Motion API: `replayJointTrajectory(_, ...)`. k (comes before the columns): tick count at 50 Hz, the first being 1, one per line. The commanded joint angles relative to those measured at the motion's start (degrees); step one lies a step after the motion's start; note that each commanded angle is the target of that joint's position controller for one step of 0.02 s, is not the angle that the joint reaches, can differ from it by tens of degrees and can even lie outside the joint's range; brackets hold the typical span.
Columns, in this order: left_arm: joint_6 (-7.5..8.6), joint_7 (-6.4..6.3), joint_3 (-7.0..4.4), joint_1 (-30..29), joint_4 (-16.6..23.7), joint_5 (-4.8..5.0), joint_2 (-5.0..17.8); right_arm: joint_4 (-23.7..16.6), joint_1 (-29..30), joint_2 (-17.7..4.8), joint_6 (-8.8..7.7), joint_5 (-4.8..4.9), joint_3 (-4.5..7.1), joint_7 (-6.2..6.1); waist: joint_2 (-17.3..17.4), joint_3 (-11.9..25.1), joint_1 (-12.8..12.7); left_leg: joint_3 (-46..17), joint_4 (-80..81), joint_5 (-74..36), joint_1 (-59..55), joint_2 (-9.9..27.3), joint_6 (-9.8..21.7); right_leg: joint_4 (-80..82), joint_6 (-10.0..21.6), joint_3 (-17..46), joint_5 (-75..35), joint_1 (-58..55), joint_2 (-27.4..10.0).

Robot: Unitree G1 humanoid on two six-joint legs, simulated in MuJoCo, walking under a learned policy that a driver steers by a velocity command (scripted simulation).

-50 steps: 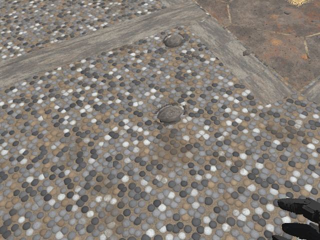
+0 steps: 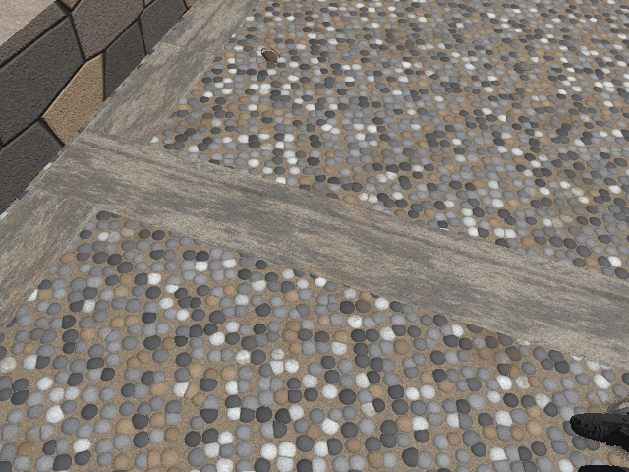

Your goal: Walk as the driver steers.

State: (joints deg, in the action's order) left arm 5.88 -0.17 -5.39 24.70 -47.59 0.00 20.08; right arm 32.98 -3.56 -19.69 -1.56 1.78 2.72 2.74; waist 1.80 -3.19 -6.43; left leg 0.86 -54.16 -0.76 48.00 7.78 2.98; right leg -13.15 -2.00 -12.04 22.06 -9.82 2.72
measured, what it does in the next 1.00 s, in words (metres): walks ahead, turning left: left foot, then right foot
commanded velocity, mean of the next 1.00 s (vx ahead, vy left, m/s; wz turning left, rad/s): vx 0.58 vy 0.00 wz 0.31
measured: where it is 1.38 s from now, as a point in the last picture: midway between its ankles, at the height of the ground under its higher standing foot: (290, 351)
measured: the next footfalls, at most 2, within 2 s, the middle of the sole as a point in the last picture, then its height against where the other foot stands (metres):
left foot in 0.12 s outside the picture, level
right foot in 0.56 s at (338, 329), level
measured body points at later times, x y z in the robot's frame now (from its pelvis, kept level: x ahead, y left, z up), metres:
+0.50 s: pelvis +0.45 +0.05 +0.01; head +0.48 +0.07 +0.45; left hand +0.62 +0.33 -0.07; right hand +0.54 -0.21 -0.11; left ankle +0.28 +0.08 -0.72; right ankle +0.76 -0.02 -0.67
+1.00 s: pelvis +0.67 +0.09 +0.01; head +0.67 +0.11 +0.46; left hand +0.73 +0.37 -0.11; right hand +0.86 -0.12 -0.09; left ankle +0.68 +0.24 -0.72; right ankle +0.76 +0.01 -0.72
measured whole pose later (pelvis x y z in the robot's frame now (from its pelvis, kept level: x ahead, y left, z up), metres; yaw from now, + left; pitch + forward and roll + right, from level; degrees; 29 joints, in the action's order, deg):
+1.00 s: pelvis +0.67 +0.09 +0.01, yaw +16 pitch +0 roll -2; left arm 1.6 1.2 -0.2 9.5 -47.5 -1.3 14.1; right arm 45.2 -11.6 -13.8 1.4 -1.6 1.0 -1.8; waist -0.6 -0.5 -1.0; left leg -3.8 -32.4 12.7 19.6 2.4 -1.5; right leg -27.8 1.9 -2.1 10.1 17.9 2.9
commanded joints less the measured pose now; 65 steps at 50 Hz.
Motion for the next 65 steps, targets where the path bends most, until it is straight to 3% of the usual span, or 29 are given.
replayJointTrajectory(1, 1.05, -0.06, -1.01, -7.68, 5.67, -0.06, 9.42, -4.15, 3.60, -1.23, -1.09, 0.18, -0.23, 1.64, -1.23, -5.11, 4.85, 5.48, 9.56, -4.86, -13.20, -4.32, 2.62, 4.46, 5.56, 0.22, -47.95, 11.17, -14.18)
replayJointTrajectory(3, -0.31, -0.57, -1.62, -6.05, 5.50, 0.11, 12.66, -4.02, -0.14, -4.85, -0.82, 0.83, 1.47, 1.69, -6.96, -0.24, 8.88, 9.83, 9.38, 2.82, -20.30, -10.01, 4.66, -7.30, 4.70, -0.99, -78.73, 5.16, -15.41)
replayJointTrajectory(5, -1.20, -0.73, -1.77, -9.88, 7.66, 0.42, 13.52, 1.45, -23.02, -11.57, 0.46, 1.03, 5.32, 0.89, -8.43, 10.73, 21.03, 7.28, 10.65, 6.77, -48.95, -12.60, 9.06, -35.54, 4.96, 0.33, -85.36, 15.49, -15.97)
replayJointTrajectory(6, -0.38, -0.62, -0.17, -9.40, 7.67, 0.28, 8.00, 4.72, -30.13, -13.31, 1.35, 1.85, 6.19, -0.32, 0.94, 10.68, 21.86, -1.96, 14.70, 6.03, -64.38, -8.70, 11.74, -58.71, 2.42, 1.06, -34.69, 31.58, -8.32)
replayJointTrajectory(7, 2.01, 0.25, 2.97, -1.67, 12.68, 0.11, -0.78, 1.56, -22.95, -17.81, 0.37, 0.47, 5.98, -0.51, 19.94, 18.06, 9.62, -38.30, 25.19, 23.14, -77.52, 4.20, 24.23, -80.29, 0.55, 10.26, 10.68, 54.33, 1.89)
replayJointTrajectory(8, 4.42, 0.71, 2.58, -8.37, 14.29, 1.27, 5.80, -0.52, -23.74, -12.83, -0.73, -0.54, 5.22, -0.50, 9.60, 24.89, 14.94, -52.39, 36.62, 41.04, -77.56, 7.17, 23.82, -78.31, 3.27, 21.52, 5.00, 58.29, -0.53)
replayJointTrajectory(9, 5.10, 0.53, 2.32, -14.88, 16.24, 2.89, 6.70, 0.07, -22.94, -10.79, -1.85, -1.26, 4.71, -0.55, 2.82, 14.57, 14.13, -50.75, 40.79, 41.42, -68.57, 6.77, 20.28, -73.14, 4.32, 20.80, 1.45, 60.31, -2.36)
replayJointTrajectory(10, 5.27, 0.05, 2.74, -15.70, 15.93, 2.17, 5.26, 0.42, -19.86, -9.83, -2.87, -1.37, 4.33, -0.27, -6.19, 8.10, 10.27, -46.51, 41.30, 34.81, -57.31, 5.28, 18.42, -66.86, 4.27, 20.89, -1.52, 57.03, -4.54)
replayJointTrajectory(11, 4.74, -0.27, 2.71, -14.38, 14.73, 0.68, 4.54, 0.03, -15.94, -8.40, -3.41, -1.64, 3.88, -0.38, -7.63, 5.26, 7.06, -40.38, 40.31, 27.40, -48.51, 2.57, 17.50, -62.20, 3.45, 21.36, -3.05, 51.92, -6.33)
replayJointTrajectory(13, 2.21, 0.20, 2.41, -8.27, 11.49, 0.32, 4.50, -0.09, -10.83, -3.61, -3.48, -2.36, 2.15, -1.13, -3.92, 2.36, 2.98, -29.06, 41.36, 19.83, -37.64, -0.60, 16.31, -56.44, 1.38, 19.98, -5.62, 45.78, -9.90)
replayJointTrajectory(16, 0.34, 0.09, 3.75, -14.42, 13.34, -0.60, 0.90, 3.02, -13.37, -2.11, -4.04, -1.87, 1.19, -2.23, -1.25, -2.62, 5.72, -16.11, 43.28, 6.98, -28.43, -3.64, 13.93, -46.18, -1.15, 15.11, -15.75, 45.78, -11.91)
replayJointTrajectory(19, 1.20, 0.97, 5.11, -22.71, 14.61, -1.05, -2.06, 5.35, -16.19, -2.24, -4.79, -1.47, 0.84, -2.79, -1.69, -4.42, 10.44, -7.61, 44.23, 5.09, -24.13, -6.76, 10.36, -29.16, -0.19, 11.32, -37.89, 38.30, -9.53)
replayJointTrajectory(21, 2.24, 1.85, 4.90, -27.59, 16.19, -0.95, -2.10, 8.42, -21.35, -3.78, -4.60, -0.78, 1.12, -2.74, -1.95, -5.60, 13.54, -8.10, 44.86, 1.45, -27.99, -5.35, 9.52, -20.14, 0.85, 9.66, -43.90, 35.97, -6.36)
replayJointTrajectory(24, 3.09, 3.25, 3.73, -29.62, 17.36, -0.52, -0.19, 11.96, -24.25, -4.32, -2.97, -0.68, 1.19, -3.19, 0.58, -4.27, 13.61, -9.16, 38.95, -6.22, -40.99, -2.44, 7.40, -12.61, 3.37, 10.24, -43.16, 38.87, -3.82)
replayJointTrajectory(26, 2.94, 3.18, 2.35, -21.80, 15.18, -0.78, 2.37, 12.31, -22.98, -5.42, -1.98, -1.82, 1.47, -3.78, 3.29, 1.40, 8.69, -10.59, 31.32, -21.93, -48.47, -0.99, 5.65, -13.65, 4.89, 10.25, -36.62, 33.90, -0.69)
replayJointTrajectory(28, 2.48, 2.38, 1.14, -3.72, 10.54, -0.69, 5.04, 10.67, -16.56, -6.70, -1.14, -2.72, 1.68, -3.63, 3.44, 11.21, -2.43, -7.98, 9.09, -30.59, -46.23, -3.87, 1.24, -13.83, 6.84, 11.23, -43.78, 15.54, -3.17)
replayJointTrajectory(29, 2.12, 2.19, 1.15, -0.29, 9.90, -2.44, 9.33, 10.18, -24.76, 0.23, -1.24, -3.99, 0.13, -3.15, -12.19, 22.43, 1.79, -6.69, -15.69, 5.13, -30.52, -10.84, -2.66, -24.32, 13.79, 24.21, -69.80, -6.32, -17.64)
replayJointTrajectory(30, 2.08, 3.06, 1.53, 2.62, 8.33, -2.60, 6.67, 13.95, -36.49, 3.24, -1.55, -0.54, -1.57, -2.18, -22.96, 36.20, 2.76, -13.46, -34.86, 38.97, -16.30, -18.08, -5.56, -19.05, 25.71, 51.01, -65.69, -22.41, -29.86)
replayJointTrajectory(31, 1.01, 3.03, 1.46, -0.08, 10.26, -1.31, 4.27, 14.63, -32.04, -4.28, -0.96, 0.14, -0.07, -2.18, -11.75, 38.18, -0.08, -17.25, -36.83, 36.39, -16.47, -13.75, -5.33, -15.96, 22.89, 49.32, -50.86, -18.80, -26.69)
replayJointTrajectory(33, -0.39, 2.31, 3.05, -11.55, 10.66, -0.29, 1.12, 8.75, -14.98, -5.65, 0.22, -0.73, 0.46, -3.10, -0.27, 16.88, 2.82, -9.31, -25.95, 31.28, -14.02, -8.26, -5.40, -10.07, 17.80, 35.47, -41.08, 5.95, -20.57)
replayJointTrajectory(35, -0.59, 1.93, 3.49, -14.29, 9.58, -1.60, 0.29, 8.68, -15.86, -2.73, 1.63, -1.42, 0.29, -3.76, -2.76, 10.13, 7.15, -7.60, -16.76, 27.94, -20.64, -5.29, -5.33, -6.10, 16.28, 29.30, -42.90, 21.21, -16.43)
replayJointTrajectory(37, -0.32, 2.36, 3.57, -17.06, 8.55, -1.94, -0.27, 10.20, -19.63, 0.92, 2.07, -1.78, -0.62, -4.47, -5.14, 9.51, 9.69, -6.07, -6.06, 27.94, -26.67, -4.48, -6.18, -4.79, 16.37, 22.98, -50.65, 28.33, -14.24)
replayJointTrajectory(40, -0.74, 2.00, 2.82, -17.28, 6.66, -1.57, 1.52, 10.69, -18.61, 1.49, 1.88, -2.39, -1.06, -4.90, -6.07, 13.83, 9.26, -5.06, 5.90, 18.43, -32.69, -3.96, -6.51, -4.48, 16.77, 19.43, -52.39, 28.45, -14.45)
replayJointTrajectory(46, -3.43, 1.47, 3.72, -18.54, 4.37, -0.88, -0.04, 10.02, -11.37, -0.44, 2.94, -3.51, 0.06, -4.52, -7.05, 6.09, 8.33, -3.53, 22.35, 9.50, -39.54, -5.20, -3.17, -1.51, 10.69, 20.30, 1.90, 36.63, -10.85)
replayJointTrajectory(48, -3.53, 1.53, 4.45, -13.97, 3.05, -1.56, -1.89, 8.32, -9.21, -4.04, 2.46, -3.88, 0.52, -5.04, -0.53, 3.61, 5.67, -10.50, 30.01, 7.90, -38.64, 0.89, -0.08, -7.01, 5.64, 17.60, 6.65, 36.50, -5.89)
replayJointTrajectory(49, -3.90, 1.17, 4.41, -11.42, 2.60, -1.24, -2.55, 9.55, -7.36, -5.07, 2.40, -3.51, 0.98, -5.02, 7.06, 3.49, 2.77, -11.15, 32.38, 22.02, -30.26, 0.15, 1.48, -9.20, 3.96, 12.95, 1.55, 30.28, -2.73)
replayJointTrajectory(51, -4.72, 0.34, 4.09, -13.61, 1.94, -1.45, -1.29, 9.59, -5.79, 0.10, 1.51, -3.69, -0.25, -4.49, 5.87, 2.22, 3.82, -9.87, 34.93, 28.57, -24.43, -2.31, -0.63, -11.85, 2.86, 12.16, -5.24, 23.81, -2.93)
replayJointTrajectory(56, -4.87, -0.17, 3.96, -14.25, -0.12, -1.18, -0.87, 11.54, -8.02, -0.55, -0.12, -2.63, -0.12, -4.48, 0.66, 4.66, 5.37, -7.58, 29.64, 10.88, -31.86, -3.74, -1.65, -11.39, 3.51, 13.48, -11.20, 24.48, -4.41)
replayJointTrajectory(65, -5.50, -0.91, 3.65, -14.99, -4.32, -0.42, -0.35, 15.19, -8.15, 0.04, 0.24, -2.11, -0.05, -4.49, -1.41, 6.34, 5.96, -5.96, 27.46, -1.40, -36.16, -4.77, -0.57, -12.79, 2.85, 13.55, -19.30, 21.66, -4.76)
